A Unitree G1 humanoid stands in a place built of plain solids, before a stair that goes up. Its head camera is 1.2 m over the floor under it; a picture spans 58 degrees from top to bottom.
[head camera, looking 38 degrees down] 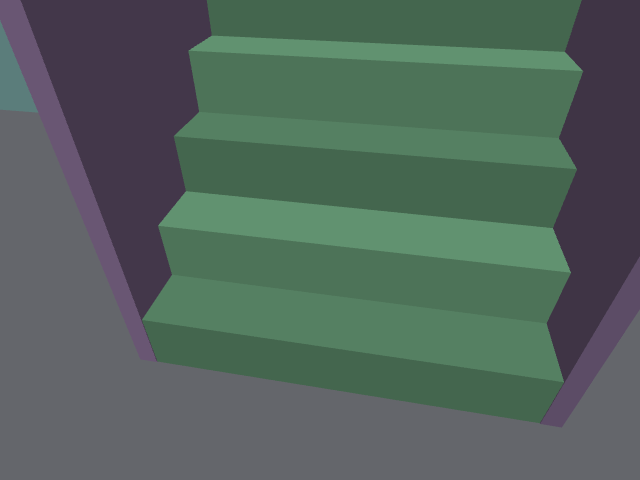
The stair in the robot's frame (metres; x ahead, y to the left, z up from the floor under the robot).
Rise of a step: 0.20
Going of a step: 0.20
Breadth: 1.20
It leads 10 degrees to the right of straight ahead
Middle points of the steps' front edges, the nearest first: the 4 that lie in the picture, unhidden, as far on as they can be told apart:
0.77 -0.05 0.21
0.97 -0.09 0.41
1.18 -0.13 0.62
1.38 -0.16 0.82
